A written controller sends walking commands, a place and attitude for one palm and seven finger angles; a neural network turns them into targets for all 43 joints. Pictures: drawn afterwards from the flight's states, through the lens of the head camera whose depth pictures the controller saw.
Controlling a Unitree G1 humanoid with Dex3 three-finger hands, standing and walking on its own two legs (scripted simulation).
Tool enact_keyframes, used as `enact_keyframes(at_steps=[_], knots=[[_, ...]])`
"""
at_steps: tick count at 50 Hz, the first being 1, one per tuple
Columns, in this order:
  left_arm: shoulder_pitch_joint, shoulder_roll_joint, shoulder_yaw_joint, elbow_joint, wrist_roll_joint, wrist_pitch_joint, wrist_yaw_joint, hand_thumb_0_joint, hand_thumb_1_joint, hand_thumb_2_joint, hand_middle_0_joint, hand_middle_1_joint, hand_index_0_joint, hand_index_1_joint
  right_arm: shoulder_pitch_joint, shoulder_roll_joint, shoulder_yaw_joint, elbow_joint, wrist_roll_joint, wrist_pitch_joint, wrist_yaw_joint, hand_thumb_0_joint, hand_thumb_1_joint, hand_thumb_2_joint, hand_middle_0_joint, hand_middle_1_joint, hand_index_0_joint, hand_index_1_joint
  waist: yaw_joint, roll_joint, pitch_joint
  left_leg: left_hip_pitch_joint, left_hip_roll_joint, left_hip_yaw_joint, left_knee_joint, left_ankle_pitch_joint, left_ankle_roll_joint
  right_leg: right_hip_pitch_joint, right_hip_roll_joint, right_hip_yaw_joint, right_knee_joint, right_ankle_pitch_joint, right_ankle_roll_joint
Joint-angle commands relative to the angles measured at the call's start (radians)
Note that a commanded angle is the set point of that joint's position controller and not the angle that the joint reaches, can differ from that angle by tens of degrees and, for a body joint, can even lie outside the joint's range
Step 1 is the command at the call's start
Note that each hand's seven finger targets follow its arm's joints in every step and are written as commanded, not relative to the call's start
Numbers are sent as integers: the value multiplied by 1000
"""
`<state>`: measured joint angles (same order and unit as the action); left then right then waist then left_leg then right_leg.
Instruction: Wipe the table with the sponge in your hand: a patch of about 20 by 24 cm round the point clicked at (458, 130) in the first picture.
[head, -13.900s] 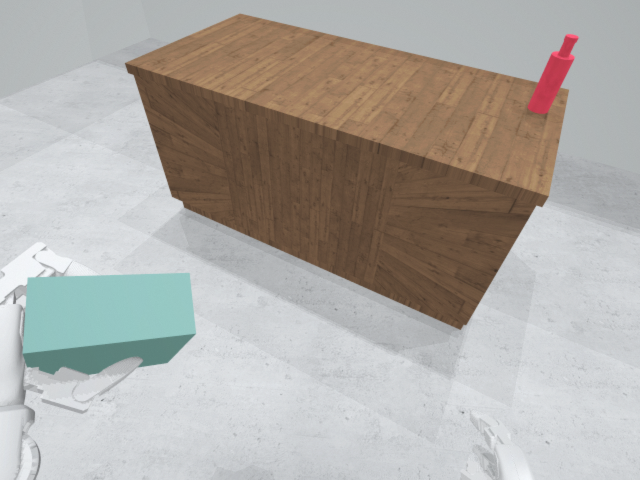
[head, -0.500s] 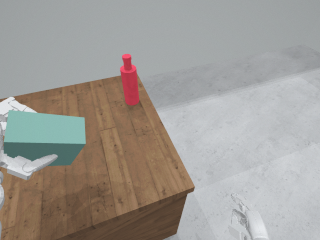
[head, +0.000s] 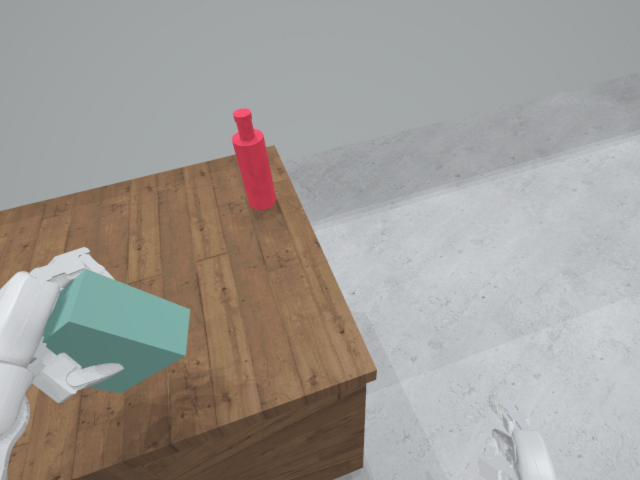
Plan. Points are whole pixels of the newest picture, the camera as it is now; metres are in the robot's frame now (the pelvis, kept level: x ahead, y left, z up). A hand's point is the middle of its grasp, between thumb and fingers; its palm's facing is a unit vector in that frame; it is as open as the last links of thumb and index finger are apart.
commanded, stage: turn the palm down, sponge in hand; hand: left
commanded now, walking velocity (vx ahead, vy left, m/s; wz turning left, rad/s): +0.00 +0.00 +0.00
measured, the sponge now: (122, 342) +0.23 +0.25 +0.10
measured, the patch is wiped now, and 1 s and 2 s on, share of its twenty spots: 0.00 0.00 0.00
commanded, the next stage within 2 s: move the sponge above the wiping area in 1.50 s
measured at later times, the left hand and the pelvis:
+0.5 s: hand (81, 333) +0.23 +0.28 +0.12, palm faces +0.16 -0.34 -0.93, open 10.1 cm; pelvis +0.01 +0.02 +0.00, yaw +0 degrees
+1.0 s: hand (56, 318) +0.24 +0.32 +0.13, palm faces +0.11 -0.08 -0.99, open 10.1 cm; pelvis +0.02 +0.03 +0.01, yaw +0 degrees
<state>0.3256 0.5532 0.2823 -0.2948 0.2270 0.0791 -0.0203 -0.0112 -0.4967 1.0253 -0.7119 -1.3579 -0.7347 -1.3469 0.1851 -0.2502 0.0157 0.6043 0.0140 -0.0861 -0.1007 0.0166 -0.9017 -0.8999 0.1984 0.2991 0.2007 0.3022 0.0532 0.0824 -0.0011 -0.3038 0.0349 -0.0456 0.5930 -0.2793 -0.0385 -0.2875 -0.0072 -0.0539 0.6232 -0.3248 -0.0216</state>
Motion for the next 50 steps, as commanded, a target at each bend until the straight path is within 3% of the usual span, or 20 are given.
enact_keyframes(at_steps=[1, 4, 5, 6, 10, 11, 12, 16, 20, 24, 25, 26, 29, 30, 31, 36, 43, 45, 46, 50], knots=[[-98, 251, 207, -327, 28, -131, 73, 0, 100, 1300, -1200, -1600, -1200, -1600, -141, -86, -50, -195, -11, -65, -6, 0, -900, -900, 200, 300, 200, 300, 39, -75, -179, 53, -56, 69, -35, 152, 66, 26, -13, 27, -147, 120, 27], [-7, 273, 264, -293, 51, -129, 144, 0, 100, 1300, -1200, -1600, -1200, -1600, -99, -105, -69, -180, -14, -54, 5, 0, -900, -900, 200, 300, 200, 300, 47, -54, -192, 28, -48, 73, -6, 196, 61, 37, -17, 33, -113, 201, 26], [12, 306, 292, -277, 71, -106, 166, 0, 100, 1300, -1200, -1600, -1200, -1600, -102, -111, -72, -170, -7, -46, 9, 0, -900, -900, 200, 300, 200, 300, 51, 17, -172, 18, -51, 79, -9, 188, 55, 31, -14, 45, -118, 188, 20], [-3, 228, 213, -293, 81, -86, 179, 0, 100, 1300, -1200, -1600, -1200, -1600, -102, -103, -67, -185, -5, -41, 15, 0, -900, -900, 200, 300, 200, 300, 39, 7, -173, 6, -49, 79, -10, 192, 55, 36, -22, 27, -107, 200, 21], [19, 260, 190, -244, 139, 43, 193, 0, 100, 1300, -1200, -1600, -1200, -1600, -118, -130, -71, -185, 13, -10, 8, 0, -900, -900, 200, 300, 200, 300, 31, -6, -124, -6, -45, 79, -11, 175, 57, 12, -19, 52, -117, 192, 21], [-9, 209, 125, -266, 141, 62, 179, 0, 100, 1300, -1200, -1600, -1200, -1600, -122, -124, -66, -202, 16, -9, 4, 0, -900, -900, 200, 300, 200, 300, 19, -32, -140, 3, -43, 79, -10, 171, 64, 14, -25, 39, -118, 197, 27], [-12, 255, 142, -253, 160, 78, 168, 0, 100, 1300, -1200, -1600, -1200, -1600, -118, -134, -66, -200, 17, -5, -2, 0, -900, -900, 200, 300, 200, 300, 19, -69, -125, -4, -41, 70, -15, 160, 65, 7, -21, 40, -120, 181, 29], [-108, 214, 38, -335, 215, 78, 117, 0, 100, 1300, -1200, -1600, -1200, -1600, -167, -116, -51, -221, 24, -13, -23, 0, -900, -900, 200, 300, 200, 300, 5, -58, -142, 48, -43, 59, -29, 146, 77, -15, -17, 35, -135, 150, 28], [-110, 288, 78, -377, 304, 46, 125, 0, 100, 1300, -1200, -1600, -1200, -1600, -177, -112, -49, -204, 11, -18, -29, 0, -900, -900, 200, 300, 200, 300, 27, 8, -175, 90, -40, 43, -42, 187, 73, -5, -7, 40, -133, 161, 10], [-93, 275, 95, -317, 364, 68, 170, 0, 100, 1300, -1200, -1600, -1200, -1600, -170, -109, -50, -183, 3, -4, -13, 0, -900, -900, 200, 300, 200, 300, 37, 11, -200, 88, -27, 28, -59, 242, 59, 29, -7, 14, -126, 196, 0], [-89, 301, 128, -288, 376, 101, 179, 0, 100, 1300, -1200, -1600, -1200, -1600, -198, -109, -44, -176, 11, 3, -7, 0, -900, -900, 200, 300, 200, 300, 53, 80, -157, 72, -29, 25, -78, 221, 49, 32, 2, 26, -139, 164, -11], [-128, 224, 59, -291, 374, 122, 181, 0, 100, 1300, -1200, -1600, -1200, -1600, -197, -98, -38, -182, 11, 6, -1, 0, -900, -900, 200, 300, 200, 300, 39, 56, -165, 73, -26, 26, -87, 231, 48, 45, -4, 2, -139, 176, -8], [-141, 237, 44, -202, 395, 209, 171, 0, 100, 1300, -1200, -1600, -1200, -1600, -221, -118, -36, -170, 20, 30, 1, 0, -900, -900, 200, 300, 200, 300, 45, 2, -135, 65, -19, 20, -119, 222, 43, 58, -3, 3, -159, 166, -5], [-143, 241, 42, -185, 406, 243, 158, 0, 100, 1300, -1200, -1600, -1200, -1600, -263, -116, -25, -168, 28, 37, 3, 0, -900, -900, 200, 300, 200, 300, 51, 38, -98, 63, -23, 18, -134, 197, 41, 56, 6, 16, -173, 143, -14], [-174, 187, -32, -196, 410, 261, 137, 0, 100, 1300, -1200, -1600, -1200, -1600, -262, -113, -19, -185, 28, 39, 3, 0, -900, -900, 200, 300, 200, 300, 36, 3, -106, 63, -22, 16, -146, 190, 45, 69, -2, -3, -177, 142, -8], [-270, 162, -159, -263, 494, 275, 52, 0, 100, 1300, -1200, -1600, -1200, -1600, -305, -106, -5, -203, 29, 33, -6, 0, -900, -900, 200, 300, 200, 300, 25, 34, -146, 133, -28, -2, -171, 190, 64, 89, 1, 3, -195, 147, -15], [-302, 273, -48, -248, 630, 197, 84, 0, 100, 1300, -1200, -1600, -1200, -1600, -287, -104, -10, -154, -1, 30, 3, 0, -900, -900, 200, 300, 200, 300, 60, 29, -232, 184, -21, -24, -174, 318, 60, 139, 8, 15, -201, 211, -29], [-294, 306, 10, -204, 643, 225, 114, 0, 100, 1300, -1200, -1600, -1200, -1600, -322, -105, -9, -136, 6, 39, 12, 0, -900, -900, 200, 300, 200, 300, 81, 74, -191, 168, -27, -28, -183, 303, 53, 149, 24, 41, -212, 202, -44], [-323, 246, -39, -202, 639, 231, 122, 0, 100, 1300, -1200, -1600, -1200, -1600, -316, -96, -7, -142, 6, 39, 19, 0, -900, -900, 200, 300, 200, 300, 73, 58, -208, 168, -26, -16, -181, 323, 52, 156, 9, 11, -209, 216, -36], [-308, 227, -59, -117, 646, 313, 124, 0, 100, 1300, -1200, -1600, -1200, -1600, -385, -109, -8, -125, 22, 54, 32, 0, -900, -900, 200, 300, 200, 300, 84, 74, -171, 163, -39, -13, -191, 309, 47, 152, 18, 39, -223, 215, -43]])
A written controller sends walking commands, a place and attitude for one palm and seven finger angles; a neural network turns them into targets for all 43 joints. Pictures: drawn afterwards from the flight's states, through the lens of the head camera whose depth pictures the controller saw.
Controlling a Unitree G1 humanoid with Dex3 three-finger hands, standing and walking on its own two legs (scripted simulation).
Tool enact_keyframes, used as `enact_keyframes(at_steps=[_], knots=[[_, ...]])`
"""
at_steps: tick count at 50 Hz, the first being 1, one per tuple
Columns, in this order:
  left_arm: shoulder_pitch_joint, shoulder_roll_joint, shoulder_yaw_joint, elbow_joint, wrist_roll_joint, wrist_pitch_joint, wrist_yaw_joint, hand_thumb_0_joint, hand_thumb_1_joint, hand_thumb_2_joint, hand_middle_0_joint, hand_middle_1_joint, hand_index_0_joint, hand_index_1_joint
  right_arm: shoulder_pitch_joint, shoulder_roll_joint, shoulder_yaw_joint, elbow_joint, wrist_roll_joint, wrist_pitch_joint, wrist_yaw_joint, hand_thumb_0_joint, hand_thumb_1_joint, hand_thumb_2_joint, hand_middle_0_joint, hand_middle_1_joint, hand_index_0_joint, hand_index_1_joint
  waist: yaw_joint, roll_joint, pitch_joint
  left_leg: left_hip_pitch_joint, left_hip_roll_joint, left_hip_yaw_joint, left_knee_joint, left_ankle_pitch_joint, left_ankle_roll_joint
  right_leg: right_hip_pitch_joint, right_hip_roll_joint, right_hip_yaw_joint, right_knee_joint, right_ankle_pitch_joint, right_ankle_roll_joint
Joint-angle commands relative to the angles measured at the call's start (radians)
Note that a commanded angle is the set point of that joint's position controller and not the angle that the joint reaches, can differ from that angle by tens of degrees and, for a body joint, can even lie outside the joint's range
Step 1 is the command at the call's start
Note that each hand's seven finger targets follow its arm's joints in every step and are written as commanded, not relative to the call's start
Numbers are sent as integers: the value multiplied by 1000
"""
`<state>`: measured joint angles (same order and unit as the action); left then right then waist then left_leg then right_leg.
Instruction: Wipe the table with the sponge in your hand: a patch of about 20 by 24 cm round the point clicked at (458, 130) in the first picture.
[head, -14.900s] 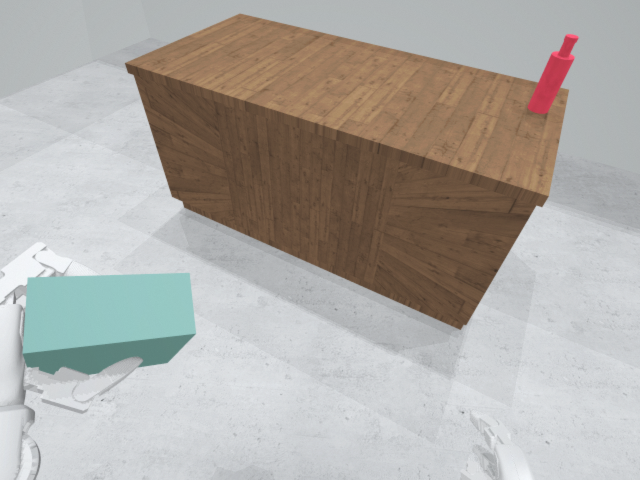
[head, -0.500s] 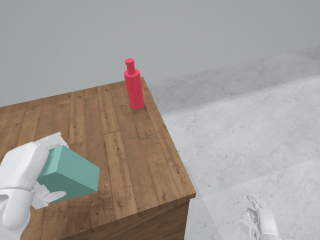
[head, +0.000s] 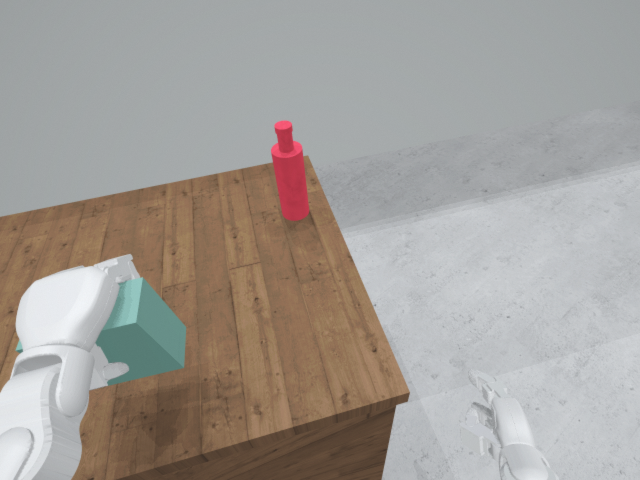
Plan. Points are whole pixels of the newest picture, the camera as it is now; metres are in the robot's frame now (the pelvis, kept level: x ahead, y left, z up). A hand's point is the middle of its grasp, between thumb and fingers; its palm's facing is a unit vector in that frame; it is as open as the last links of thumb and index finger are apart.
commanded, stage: turn the palm down, sponge in hand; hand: left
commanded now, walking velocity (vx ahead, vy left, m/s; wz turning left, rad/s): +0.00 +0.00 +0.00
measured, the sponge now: (122, 344) +0.23 +0.29 +0.07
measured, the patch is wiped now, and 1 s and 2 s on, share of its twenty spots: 0.00 0.00 0.00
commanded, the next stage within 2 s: move the sponge above the wiping area in 0.50 s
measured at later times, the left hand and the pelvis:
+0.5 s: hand (104, 327) +0.22 +0.29 +0.12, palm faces +0.10 -0.06 -0.99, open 10.1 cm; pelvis +0.00 -0.02 +0.00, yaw +0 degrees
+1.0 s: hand (125, 344) +0.22 +0.27 +0.09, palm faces -0.01 -0.10 -0.99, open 10.1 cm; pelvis -0.01 -0.01 +0.00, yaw +0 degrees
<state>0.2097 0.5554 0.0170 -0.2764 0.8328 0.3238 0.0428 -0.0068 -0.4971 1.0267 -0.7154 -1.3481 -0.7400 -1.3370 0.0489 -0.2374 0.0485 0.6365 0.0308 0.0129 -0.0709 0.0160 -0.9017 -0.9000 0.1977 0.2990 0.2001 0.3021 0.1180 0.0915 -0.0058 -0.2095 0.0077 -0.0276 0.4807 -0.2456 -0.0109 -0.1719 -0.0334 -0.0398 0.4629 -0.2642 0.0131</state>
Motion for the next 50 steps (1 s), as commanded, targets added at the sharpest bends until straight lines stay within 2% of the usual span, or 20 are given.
enact_keyframes(at_steps=[1, 2, 6, 9, 10, 12, 15, 16, 20, 21, 26, 30, 31, 35, 36, 40, 44, 45, 49, 50], knots=[[-203, 140, 115, -144, 28, 81, 46, 0, 100, 1300, -1200, -1600, -1200, -1600, -238, -115, -42, -170, 10, -48, 4, 0, -900, -900, 200, 300, 200, 300, -3, 34, -171, 69, -7, -18, -79, 267, 24, 36, 29, -7, -62, 157, -64], [-199, 171, 116, -126, 46, 92, 31, 0, 100, 1300, -1200, -1600, -1200, -1600, -235, -125, -44, -163, 12, -47, 7, 0, -900, -900, 200, 300, 200, 300, -1, 21, -171, 69, -8, -24, -84, 273, 23, 37, 29, 0, -64, 163, -64], [-229, 122, 14, -148, 67, 118, -50, 0, 100, 1300, -1200, -1600, -1200, -1600, -266, -125, -37, -182, 14, -53, 5, 0, -900, -900, 200, 300, 200, 300, -13, -43, -171, 69, -27, -19, -76, 251, 46, 38, 27, 4, -70, 172, -59], [-245, 201, 73, -180, 84, 68, -73, 0, 100, 1300, -1200, -1600, -1200, -1600, -241, -123, -41, -180, 3, -54, -1, 0, -900, -900, 200, 300, 200, 300, -8, -84, -204, 90, -30, -19, -68, 273, 56, 58, 21, 16, -68, 200, -52], [-242, 259, 141, -218, 93, 53, -66, 0, 100, 1300, -1200, -1600, -1200, -1600, -272, -121, -39, -180, 0, -58, -4, 0, -900, -900, 200, 300, 200, 300, 8, -61, -202, 107, -31, -24, -63, 267, 56, 59, 38, 51, -73, 192, -66], [-243, 278, 175, -209, 113, 9, -44, 0, 100, 1300, -1200, -1600, -1200, -1600, -227, -113, -43, -169, -7, -65, -5, 0, -900, -900, 200, 300, 200, 300, 11, -75, -230, 119, -32, -12, -48, 316, 56, 70, 27, 36, -67, 238, -62], [-222, 323, 259, -208, 117, -8, 5, 0, 100, 1300, -1200, -1600, -1200, -1600, -242, -119, -50, -152, -9, -60, -3, 0, -900, -900, 200, 300, 200, 300, 28, 1, -209, 129, -35, -22, -46, 332, 45, 72, 42, 88, -85, 261, -83], [-245, 236, 192, -185, 108, -6, 16, 0, 100, 1300, -1200, -1600, -1200, -1600, -231, -104, -45, -157, -6, -62, 2, 0, -900, -900, 200, 300, 200, 300, 11, -12, -203, 118, -31, -9, -46, 337, 42, 68, 27, 49, -79, 265, -72], [-217, 204, 183, -106, 67, 46, 33, 0, 100, 1300, -1200, -1600, -1200, -1600, -272, -119, -52, -141, 10, -59, 3, 0, -900, -900, 200, 300, 200, 300, 15, 4, -140, 101, -32, -6, -62, 283, 34, 37, 37, 67, -99, 221, -71], [-224, 130, 109, -104, 49, 54, 24, 0, 100, 1300, -1200, -1600, -1200, -1600, -259, -114, -53, -150, 17, -62, 5, 0, -900, -900, 200, 300, 200, 300, -8, -19, -138, 88, -23, 7, -64, 264, 37, 34, 23, 31, -94, 207, -55], [-245, 141, 33, -125, 66, 93, -44, 0, 100, 1300, -1200, -1600, -1200, -1600, -282, -123, -42, -174, 21, -69, -4, 0, -900, -900, 200, 300, 200, 300, -9, -37, -139, 71, -37, 5, -77, 210, 47, 31, 20, 33, -90, 147, -49], [-246, 254, 133, -200, 94, 40, -50, 0, 100, 1300, -1200, -1600, -1200, -1600, -273, -121, -46, -177, 3, -77, -11, 0, -900, -900, 200, 300, 200, 300, 10, -28, -183, 107, -39, -7, -72, 210, 53, 51, 34, 71, -96, 130, -61], [-296, 237, 120, -203, 113, 20, -41, 0, 100, 1300, -1200, -1600, -1200, -1600, -259, -111, -40, -175, 0, -83, -11, 0, -900, -900, 200, 300, 200, 300, 6, -36, -219, 114, -40, 1, -65, 238, 53, 55, 26, 43, -83, 151, -58], [-256, 269, 210, -124, 110, -7, 21, 0, 100, 1300, -1200, -1600, -1200, -1600, -240, -117, -56, -141, 0, -82, -14, 0, -900, -900, 200, 300, 200, 300, 15, -27, -153, 112, -32, -12, -73, 220, 42, 27, 47, 80, -113, 125, -75], [-313, 196, 148, -110, 110, -7, 30, 0, 100, 1300, -1200, -1600, -1200, -1600, -242, -108, -49, -144, 4, -83, -12, 0, -900, -900, 200, 300, 200, 300, 4, -29, -159, 104, -29, -4, -77, 218, 39, 19, 33, 44, -108, 122, -66], [-235, 182, 158, -41, 82, 41, 53, 0, 100, 1300, -1200, -1600, -1200, -1600, -274, -119, -58, -132, 13, -79, -10, 0, -900, -900, 200, 300, 200, 300, 19, 0, -136, 91, -29, -5, -93, 186, 33, 25, 41, 55, -110, 100, -70], [-267, 96, 22, -60, 84, 73, 10, 0, 100, 1300, -1200, -1600, -1200, -1600, -276, -122, -55, -149, 19, -78, -5, 0, -900, -900, 200, 300, 200, 300, -5, -14, -152, 80, -30, 1, -97, 188, 38, 28, 26, 21, -92, 122, -56], [-245, 96, 21, -92, 88, 79, 0, 0, 100, 1300, -1200, -1600, -1200, -1600, -300, -116, -51, -157, 19, -81, -3, 0, -900, -900, 200, 300, 200, 300, 3, 15, -154, 88, -33, -7, -100, 179, 39, 29, 37, 40, -91, 109, -67], [-226, 131, 35, -132, 106, 44, -20, 0, 100, 1300, -1200, -1600, -1200, -1600, -250, -118, -56, -160, 6, -83, 3, 0, -900, -900, 200, 300, 200, 300, 0, -61, -190, 97, -28, -10, -83, 231, 49, 46, 29, 22, -80, 159, -59], [-238, 157, 61, -154, 116, 41, -15, 0, 100, 1300, -1200, -1600, -1200, -1600, -268, -116, -52, -161, 1, -81, 2, 0, -900, -900, 200, 300, 200, 300, 9, -38, -176, 102, -27, -19, -92, 208, 47, 38, 42, 44, -89, 131, -69]])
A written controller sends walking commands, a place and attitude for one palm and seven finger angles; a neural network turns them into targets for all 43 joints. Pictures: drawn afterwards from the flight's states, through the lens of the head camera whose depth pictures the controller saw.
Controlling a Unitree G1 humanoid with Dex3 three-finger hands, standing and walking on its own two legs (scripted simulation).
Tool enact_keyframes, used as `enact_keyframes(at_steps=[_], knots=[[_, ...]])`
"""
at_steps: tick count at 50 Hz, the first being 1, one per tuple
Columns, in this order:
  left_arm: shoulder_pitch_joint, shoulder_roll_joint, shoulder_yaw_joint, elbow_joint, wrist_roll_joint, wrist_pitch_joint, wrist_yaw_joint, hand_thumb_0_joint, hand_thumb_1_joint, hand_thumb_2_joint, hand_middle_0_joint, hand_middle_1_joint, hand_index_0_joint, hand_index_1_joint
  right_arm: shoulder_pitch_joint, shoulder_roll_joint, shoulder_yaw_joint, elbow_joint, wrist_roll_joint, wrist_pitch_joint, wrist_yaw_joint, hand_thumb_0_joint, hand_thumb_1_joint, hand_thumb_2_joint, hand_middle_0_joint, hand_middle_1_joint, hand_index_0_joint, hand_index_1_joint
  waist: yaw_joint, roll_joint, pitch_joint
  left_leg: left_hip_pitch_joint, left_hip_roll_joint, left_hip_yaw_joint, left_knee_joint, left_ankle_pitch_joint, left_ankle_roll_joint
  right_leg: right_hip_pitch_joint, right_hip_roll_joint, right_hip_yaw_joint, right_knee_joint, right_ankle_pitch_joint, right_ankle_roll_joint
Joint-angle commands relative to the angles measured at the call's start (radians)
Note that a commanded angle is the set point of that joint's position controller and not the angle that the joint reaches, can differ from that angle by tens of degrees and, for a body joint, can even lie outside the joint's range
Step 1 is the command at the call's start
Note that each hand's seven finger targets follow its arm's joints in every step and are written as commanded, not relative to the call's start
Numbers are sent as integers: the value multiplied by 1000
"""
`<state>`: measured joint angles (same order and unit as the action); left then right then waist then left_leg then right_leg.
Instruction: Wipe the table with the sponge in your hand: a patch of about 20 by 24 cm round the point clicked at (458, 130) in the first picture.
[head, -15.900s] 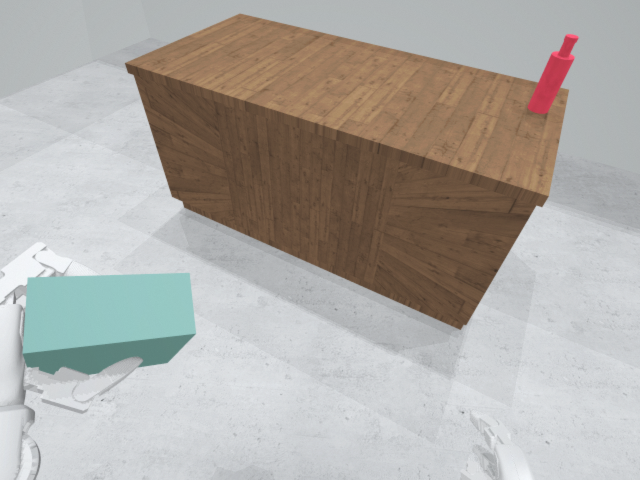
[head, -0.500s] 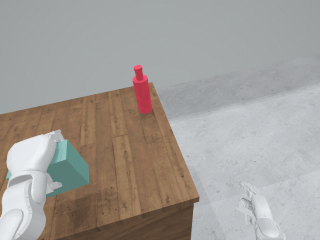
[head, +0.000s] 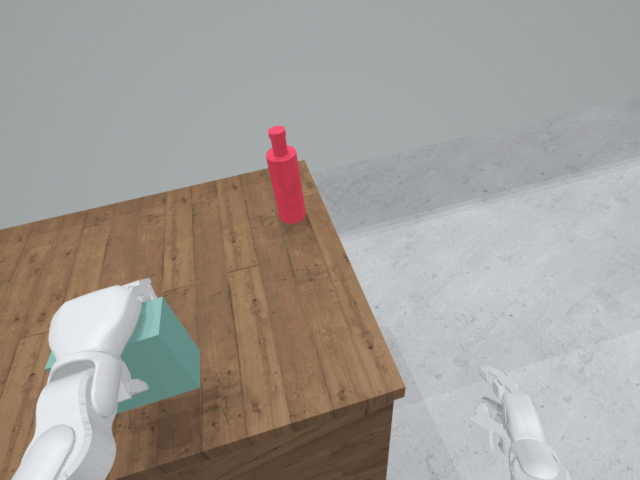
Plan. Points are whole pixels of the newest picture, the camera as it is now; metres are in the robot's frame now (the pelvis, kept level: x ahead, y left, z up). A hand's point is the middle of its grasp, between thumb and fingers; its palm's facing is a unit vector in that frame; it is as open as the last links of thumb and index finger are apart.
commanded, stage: move the sponge above the wiping area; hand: left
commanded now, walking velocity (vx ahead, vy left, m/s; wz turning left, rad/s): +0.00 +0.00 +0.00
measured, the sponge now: (140, 367) +0.22 +0.28 +0.04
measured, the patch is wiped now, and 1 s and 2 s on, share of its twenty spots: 0.00 0.00 0.00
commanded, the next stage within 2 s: none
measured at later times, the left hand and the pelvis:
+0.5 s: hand (135, 356) +0.22 +0.28 +0.06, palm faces -0.08 -0.11 -0.99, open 10.1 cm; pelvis +0.00 +0.00 +0.00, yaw +0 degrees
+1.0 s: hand (137, 359) +0.23 +0.28 +0.04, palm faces -0.07 -0.09 -0.99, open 10.1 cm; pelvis +0.01 +0.00 +0.00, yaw +0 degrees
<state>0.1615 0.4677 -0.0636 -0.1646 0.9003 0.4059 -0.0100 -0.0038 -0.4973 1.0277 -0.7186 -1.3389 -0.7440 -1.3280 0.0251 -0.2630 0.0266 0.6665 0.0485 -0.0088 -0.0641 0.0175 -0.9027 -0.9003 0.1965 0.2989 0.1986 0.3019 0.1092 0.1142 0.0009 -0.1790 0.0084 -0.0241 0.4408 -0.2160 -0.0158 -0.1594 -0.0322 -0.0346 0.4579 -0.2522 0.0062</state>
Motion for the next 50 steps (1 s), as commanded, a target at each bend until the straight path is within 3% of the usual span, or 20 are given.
enact_keyframes(at_steps=[1, 4, 5, 6, 10, 11, 15, 18, 24, 25, 29, 30, 31, 35, 37, 40, 44, 45, 46, 50], knots=[[-230, 223, 122, -273, 60, -53, 46, 0, 100, 1300, -1200, -1600, -1200, -1600, -228, -81, -25, -196, -17, -63, -5, 0, -900, -900, 200, 300, 200, 300, 14, -75, -199, 73, -26, -15, -47, 186, 54, 22, 32, 12, -74, 119, -56], [-232, 251, 176, -231, 78, -75, 91, 0, 100, 1300, -1200, -1600, -1200, -1600, -208, -85, -39, -176, -20, -55, -7, 0, -900, -900, 200, 300, 200, 300, 20, -74, -187, 84, -19, -18, -44, 203, 48, 13, 37, 25, -84, 124, -63], [-220, 292, 221, -237, 80, -67, 105, 0, 100, 1300, -1200, -1600, -1200, -1600, -228, -90, -36, -169, -20, -52, -6, 0, -900, -900, 200, 300, 200, 300, 31, -31, -176, 81, -21, -33, -54, 188, 43, 19, 52, 52, -89, 109, -78], [-257, 237, 175, -248, 82, -69, 116, 0, 100, 1300, -1200, -1600, -1200, -1600, -232, -78, -31, -177, -16, -54, -3, 0, -900, -900, 200, 300, 200, 300, 23, -35, -200, 86, -22, -20, -48, 206, 42, 22, 39, 25, -78, 124, -70], [-165, 246, 209, -182, 53, -24, 132, 0, 100, 1300, -1200, -1600, -1200, -1600, -247, -90, -38, -161, -11, -42, -1, 0, -900, -900, 200, 300, 200, 300, 31, -10, -174, 81, -23, -22, -53, 214, 37, 33, 47, 45, -90, 144, -76], [-198, 189, 145, -185, 47, -14, 120, 0, 100, 1300, -1200, -1600, -1200, -1600, -253, -83, -29, -169, -5, -41, 1, 0, -900, -900, 200, 300, 200, 300, 17, -23, -169, 73, -23, -11, -54, 208, 38, 24, 33, 19, -88, 141, -64], [-155, 179, 108, -162, 30, 17, 73, 0, 100, 1300, -1200, -1600, -1200, -1600, -270, -91, -28, -175, -2, -36, -2, 0, -900, -900, 200, 300, 200, 300, 9, -28, -124, 56, -30, -17, -63, 165, 43, 15, 43, 33, -97, 116, -66], [-245, 180, 67, -164, 44, -11, 38, 0, 100, 1300, -1200, -1600, -1200, -1600, -238, -94, -24, -176, -6, -38, -7, 0, -900, -900, 200, 300, 200, 300, -10, -71, -154, 59, -33, -12, -55, 154, 51, 3, 34, 14, -96, 110, -55], [-258, 240, 148, -198, 78, -115, 75, 0, 100, 1300, -1200, -1600, -1200, -1600, -195, -86, -40, -171, -22, -54, -15, 0, -900, -900, 200, 300, 200, 300, 8, -41, -211, 106, -28, -12, -28, 218, 53, 10, 38, 28, -91, 153, -65], [-244, 274, 191, -200, 79, -114, 91, 0, 100, 1300, -1200, -1600, -1200, -1600, -203, -88, -38, -168, -26, -54, -17, 0, -900, -900, 200, 300, 200, 300, 17, -23, -201, 105, -30, -23, -36, 205, 51, 14, 52, 50, -97, 142, -76], [-182, 232, 202, -155, 73, -106, 143, 0, 100, 1300, -1200, -1600, -1200, -1600, -190, -89, -52, -162, -17, -49, -7, 0, -900, -900, 200, 300, 200, 300, 24, -26, -226, 95, -22, -8, -25, 268, 42, 33, 35, 31, -76, 212, -70], [-123, 269, 250, -149, 63, -83, 150, 0, 100, 1300, -1200, -1600, -1200, -1600, -210, -95, -51, -157, -16, -45, -5, 0, -900, -900, 200, 300, 200, 300, 38, 4, -209, 87, -27, -17, -33, 262, 39, 49, 46, 51, -79, 207, -80], [-147, 215, 200, -155, 56, -72, 149, 0, 100, 1300, -1200, -1600, -1200, -1600, -212, -87, -44, -164, -10, -44, 0, 0, -900, -900, 200, 300, 200, 300, 25, -14, -216, 78, -25, -6, -29, 274, 39, 48, 34, 22, -69, 226, -68], [-50, 212, 197, -86, 22, -11, 122, 0, 100, 1300, -1200, -1600, -1200, -1600, -231, -106, -48, -162, -2, -32, 3, 0, -900, -900, 200, 300, 200, 300, 20, -62, -141, 43, -27, -5, -32, 226, 42, 33, 37, 40, -82, 215, -62], [-80, 178, 140, -93, 17, -11, 94, 0, 100, 1300, -1200, -1600, -1200, -1600, -216, -102, -45, -174, 3, -34, 1, 0, -900, -900, 200, 300, 200, 300, 3, -104, -141, 32, -27, 0, -27, 210, 50, 23, 28, 18, -76, 203, -49], [-130, 234, 163, -135, 23, -45, 71, 0, 100, 1300, -1200, -1600, -1200, -1600, -217, -104, -44, -178, -2, -41, -10, 0, -900, -900, 200, 300, 200, 300, -2, -83, -150, 50, -33, -9, -21, 184, 58, 9, 38, 43, -87, 166, -56], [-239, 223, 138, -154, 51, -149, 86, 0, 100, 1300, -1200, -1600, -1200, -1600, -165, -92, -54, -167, -17, -66, -23, 0, -900, -900, 200, 300, 200, 300, -14, -49, -188, 85, -31, -2, -2, 194, 63, -26, 34, 23, -82, 158, -54], [-237, 270, 187, -172, 59, -163, 101, 0, 100, 1300, -1200, -1600, -1200, -1600, -162, -92, -54, -163, -21, -73, -24, 0, -900, -900, 200, 300, 200, 300, -5, -31, -190, 92, -30, -18, -7, 189, 61, -25, 47, 42, -87, 141, -66], [-260, 231, 154, -172, 71, -180, 114, 0, 100, 1300, -1200, -1600, -1200, -1600, -156, -84, -51, -166, -22, -79, -25, 0, -900, -900, 200, 300, 200, 300, -7, -28, -209, 97, -31, -11, 0, 206, 61, -30, 37, 21, -77, 152, -62], [-182, 289, 254, -103, 82, -167, 174, 0, 100, 1300, -1200, -1600, -1200, -1600, -153, -99, -66, -141, -23, -68, -20, 0, -900, -900, 200, 300, 200, 300, 19, 5, -211, 82, -29, -21, -8, 238, 46, -5, 49, 44, -71, 185, -79]])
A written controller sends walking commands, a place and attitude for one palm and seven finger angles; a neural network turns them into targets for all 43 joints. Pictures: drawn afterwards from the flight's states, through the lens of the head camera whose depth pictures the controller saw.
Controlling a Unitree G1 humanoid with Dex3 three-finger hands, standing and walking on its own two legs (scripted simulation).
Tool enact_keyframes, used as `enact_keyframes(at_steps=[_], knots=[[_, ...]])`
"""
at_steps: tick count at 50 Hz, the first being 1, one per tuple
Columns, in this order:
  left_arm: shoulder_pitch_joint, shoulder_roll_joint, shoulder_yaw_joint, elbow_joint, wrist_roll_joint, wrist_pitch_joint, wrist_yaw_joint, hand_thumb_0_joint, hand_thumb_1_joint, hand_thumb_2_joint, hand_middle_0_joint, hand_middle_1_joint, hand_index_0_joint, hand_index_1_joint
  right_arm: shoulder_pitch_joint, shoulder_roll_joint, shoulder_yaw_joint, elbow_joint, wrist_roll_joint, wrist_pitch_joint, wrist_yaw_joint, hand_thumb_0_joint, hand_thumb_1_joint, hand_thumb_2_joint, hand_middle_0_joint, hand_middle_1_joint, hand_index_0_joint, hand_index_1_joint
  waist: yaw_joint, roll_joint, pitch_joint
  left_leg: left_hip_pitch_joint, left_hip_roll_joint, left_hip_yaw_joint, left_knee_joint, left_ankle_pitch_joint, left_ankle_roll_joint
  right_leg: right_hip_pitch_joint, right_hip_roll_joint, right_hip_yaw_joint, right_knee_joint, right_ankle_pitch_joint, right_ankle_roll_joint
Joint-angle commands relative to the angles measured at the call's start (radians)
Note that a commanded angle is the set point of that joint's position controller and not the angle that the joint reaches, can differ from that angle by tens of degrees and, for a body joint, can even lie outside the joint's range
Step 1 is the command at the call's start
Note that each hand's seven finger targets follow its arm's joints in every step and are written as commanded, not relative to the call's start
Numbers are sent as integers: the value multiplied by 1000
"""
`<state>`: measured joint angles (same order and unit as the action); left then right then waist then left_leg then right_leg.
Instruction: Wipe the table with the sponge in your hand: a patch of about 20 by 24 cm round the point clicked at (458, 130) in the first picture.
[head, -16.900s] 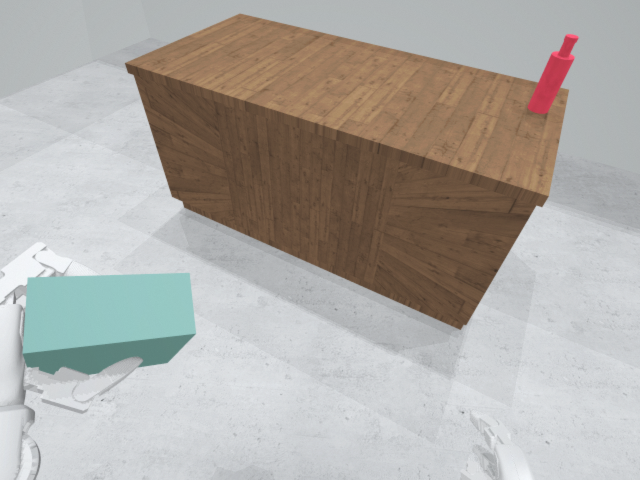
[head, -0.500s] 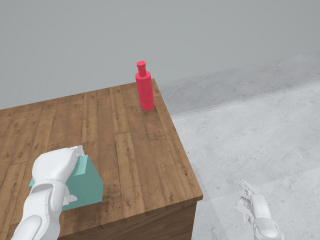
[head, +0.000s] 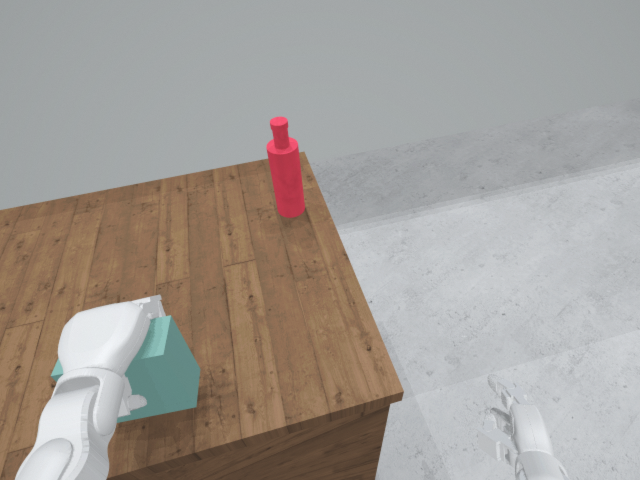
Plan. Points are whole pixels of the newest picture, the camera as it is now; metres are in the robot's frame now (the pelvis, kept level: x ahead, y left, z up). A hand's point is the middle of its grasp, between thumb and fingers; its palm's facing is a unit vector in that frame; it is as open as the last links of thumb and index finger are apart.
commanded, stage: move the sponge above the wiping area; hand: left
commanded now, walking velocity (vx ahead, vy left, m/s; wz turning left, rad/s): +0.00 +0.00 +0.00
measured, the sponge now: (141, 380) +0.21 +0.28 +0.00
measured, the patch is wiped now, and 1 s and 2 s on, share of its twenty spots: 0.00 0.00 0.00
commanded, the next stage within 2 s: none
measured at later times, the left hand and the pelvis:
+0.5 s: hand (136, 345) +0.23 +0.29 +0.04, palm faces -0.02 -0.06 -1.00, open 10.1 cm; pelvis +0.00 +0.00 +0.00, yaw +0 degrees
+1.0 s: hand (123, 340) +0.23 +0.29 +0.06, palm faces +0.05 -0.04 -1.00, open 10.1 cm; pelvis +0.00 +0.00 +0.00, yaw +0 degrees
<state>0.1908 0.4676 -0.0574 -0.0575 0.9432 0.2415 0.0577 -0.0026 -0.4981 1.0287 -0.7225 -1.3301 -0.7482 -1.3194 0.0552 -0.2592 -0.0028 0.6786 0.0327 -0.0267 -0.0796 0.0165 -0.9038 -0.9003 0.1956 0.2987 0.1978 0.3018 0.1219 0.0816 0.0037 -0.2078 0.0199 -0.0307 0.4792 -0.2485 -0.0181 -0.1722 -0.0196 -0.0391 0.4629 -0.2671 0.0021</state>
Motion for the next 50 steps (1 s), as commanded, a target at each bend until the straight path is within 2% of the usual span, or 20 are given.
enact_keyframes(at_steps=[1, 5, 6, 8, 11, 15, 19, 20, 25, 26, 30, 32, 34, 35, 37, 40, 42, 45, 46, 50], knots=[[-237, 242, 212, -199, 35, 9, 115, 0, 100, 1300, -1200, -1600, -1200, -1600, -186, -95, -32, -157, 1, -48, -1, 0, -900, -900, 200, 300, 200, 300, -6, 30, -217, 98, -35, -3, -48, 266, 46, 6, 25, 22, -69, 195, -65], [-145, 228, 221, -133, 6, 88, 119, 0, 100, 1300, -1200, -1600, -1200, -1600, -229, -108, -32, -154, 11, -29, 9, 0, -900, -900, 200, 300, 200, 300, 12, 12, -190, 74, -36, -5, -60, 270, 39, 24, 29, 31, -70, 216, -66], [-146, 155, 148, -156, -9, 99, 106, 0, 100, 1300, -1200, -1600, -1200, -1600, -223, -99, -27, -169, 18, -28, 15, 0, -900, -900, 200, 300, 200, 300, -7, 5, -207, 64, -32, 3, -62, 266, 41, 34, 19, -1, -60, 217, -55], [-144, 155, 125, -115, -16, 124, 80, 0, 100, 1300, -1200, -1600, -1200, -1600, -229, -109, -26, -165, 20, -20, 16, 0, -900, -900, 200, 300, 200, 300, -13, -55, -182, 49, -33, -1, -63, 246, 43, 22, 19, 1, -69, 213, -48], [-213, 127, 57, -151, -9, 127, 39, 0, 100, 1300, -1200, -1600, -1200, -1600, -232, -103, -16, -185, 22, -21, 15, 0, -900, -900, 200, 300, 200, 300, -32, -50, -161, 50, -38, -1, -67, 197, 54, -4, 21, -1, -73, 158, -47], [-282, 224, 120, -196, 30, 62, 36, 0, 100, 1300, -1200, -1600, -1200, -1600, -206, -103, -20, -180, 2, -30, 4, 0, -900, -900, 200, 300, 200, 300, -19, -35, -204, 85, -41, -15, -52, 215, 61, -7, 33, 21, -69, 162, -58], [-338, 238, 159, -169, 71, -5, 97, 0, 100, 1300, -1200, -1600, -1200, -1600, -169, -97, -33, -155, -8, -41, -1, 0, -900, -900, 200, 300, 200, 300, -18, 9, -224, 108, -36, -11, -30, 248, 54, -37, 32, 18, -60, 172, -66], [-332, 269, 193, -182, 76, 1, 115, 0, 100, 1300, -1200, -1600, -1200, -1600, -177, -100, -33, -153, -9, -39, -1, 0, -900, -900, 200, 300, 200, 300, -8, 44, -222, 110, -38, -20, -37, 244, 50, -30, 42, 38, -61, 165, -76], [-209, 246, 224, -156, 40, 59, 158, 0, 100, 1300, -1200, -1600, -1200, -1600, -205, -104, -36, -152, 3, -28, 11, 0, -900, -900, 200, 300, 200, 300, 12, 55, -259, 104, -34, -17, -38, 322, 38, 27, 34, 32, -46, 249, -76], [-193, 171, 166, -176, 21, 72, 152, 0, 100, 1300, -1200, -1600, -1200, -1600, -202, -91, -34, -167, 11, -30, 18, 0, -900, -900, 200, 300, 200, 300, 0, 33, -263, 92, -30, -2, -36, 329, 42, 41, 23, 1, -37, 269, -62], [-74, 161, 149, -65, -20, 162, 90, 0, 100, 1300, -1200, -1600, -1200, -1600, -242, -113, -26, -159, 23, -3, 23, 0, -900, -900, 200, 300, 200, 300, -2, -74, -136, 35, -37, -4, -56, 251, 44, 22, 26, 19, -67, 239, -55], [-115, 146, 95, -93, -23, 166, 48, 0, 100, 1300, -1200, -1600, -1200, -1600, -234, -111, -18, -178, 27, -1, 23, 0, -900, -900, 200, 300, 200, 300, -18, -107, -135, 24, -41, 0, -56, 216, 53, 14, 18, 7, -68, 212, -43], [-179, 180, 98, -95, -12, 146, 20, 0, 100, 1300, -1200, -1600, -1200, -1600, -224, -116, -18, -174, 22, -1, 14, 0, -900, -900, 200, 300, 200, 300, -31, -128, -133, 25, -47, 0, -48, 192, 60, -5, 19, 14, -75, 187, -40], [-222, 202, 108, -131, -3, 126, 14, 0, 100, 1300, -1200, -1600, -1200, -1600, -231, -113, -14, -181, 17, -6, 9, 0, -900, -900, 200, 300, 200, 300, -31, -93, -134, 45, -47, -2, -49, 183, 63, -15, 26, 30, -82, 167, -47], [-275, 228, 123, -206, 14, 46, 20, 0, 100, 1300, -1200, -1600, -1200, -1600, -197, -102, -23, -186, 7, -29, 1, 0, -900, -900, 200, 300, 200, 300, -30, -55, -215, 83, -50, 3, -26, 211, 72, -3, 22, 19, -67, 184, -46], [-306, 287, 185, -287, 48, -44, 71, 0, 100, 1300, -1200, -1600, -1200, -1600, -165, -94, -33, -172, -14, -49, -8, 0, -900, -900, 200, 300, 200, 300, -16, 62, -265, 138, -45, -11, -10, 270, 65, -9, 34, 47, -63, 211, -68], [-232, 250, 192, -285, 61, -71, 120, 0, 100, 1300, -1200, -1600, -1200, -1600, -141, -87, -45, -170, -20, -61, -5, 0, -900, -900, 200, 300, 200, 300, -5, 67, -281, 150, -36, -10, 6, 338, 59, -16, 29, 34, -48, 245, -72], [-201, 270, 252, -194, 51, -17, 163, 0, 100, 1300, -1200, -1600, -1200, -1600, -163, -101, -46, -146, -7, -43, 4, 0, -900, -900, 200, 300, 200, 300, -3, 48, -212, 108, -34, -20, -16, 311, 44, -21, 39, 48, -57, 238, -81], [-225, 215, 209, -187, 42, 4, 167, 0, 100, 1300, -1200, -1600, -1200, -1600, -171, -96, -43, -151, 3, -38, 9, 0, -900, -900, 200, 300, 200, 300, -12, 24, -219, 89, -26, -10, -23, 296, 41, -15, 27, 19, -47, 230, -69], [-149, 176, 172, -74, -14, 130, 136, 0, 100, 1300, -1200, -1600, -1200, -1600, -247, -108, -27, -148, 24, -13, 12, 0, -900, -900, 200, 300, 200, 300, 2, -27, -144, 42, -36, -4, -63, 219, 36, 3, 26, 16, -71, 179, -59]])
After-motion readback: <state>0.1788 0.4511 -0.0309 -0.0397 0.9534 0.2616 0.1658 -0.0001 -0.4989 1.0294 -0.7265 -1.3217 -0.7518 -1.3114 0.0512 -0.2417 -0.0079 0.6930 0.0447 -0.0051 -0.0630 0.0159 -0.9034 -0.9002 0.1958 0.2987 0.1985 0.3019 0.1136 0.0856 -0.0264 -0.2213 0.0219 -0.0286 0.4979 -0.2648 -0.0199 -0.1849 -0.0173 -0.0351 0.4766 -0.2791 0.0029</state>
